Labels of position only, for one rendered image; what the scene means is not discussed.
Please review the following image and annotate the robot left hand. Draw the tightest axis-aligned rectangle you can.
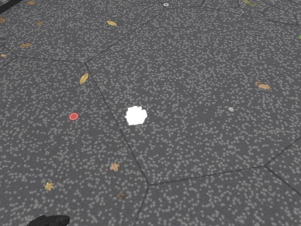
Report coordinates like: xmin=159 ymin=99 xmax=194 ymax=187
xmin=26 ymin=215 xmax=70 ymax=226

